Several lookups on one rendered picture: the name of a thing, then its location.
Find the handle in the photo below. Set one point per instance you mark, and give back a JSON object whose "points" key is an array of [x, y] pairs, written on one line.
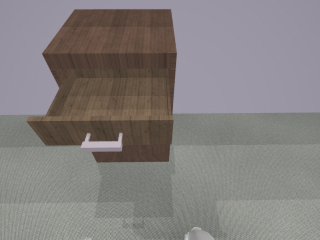
{"points": [[102, 146]]}

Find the right robot shin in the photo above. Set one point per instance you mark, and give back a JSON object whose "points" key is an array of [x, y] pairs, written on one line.
{"points": [[196, 228]]}

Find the cabinet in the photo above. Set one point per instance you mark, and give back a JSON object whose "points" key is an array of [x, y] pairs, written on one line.
{"points": [[117, 39]]}

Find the robot right thigh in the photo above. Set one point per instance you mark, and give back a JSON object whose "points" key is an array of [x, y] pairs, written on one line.
{"points": [[196, 234]]}

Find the drawer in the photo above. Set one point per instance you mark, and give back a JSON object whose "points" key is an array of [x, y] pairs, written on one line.
{"points": [[106, 102]]}

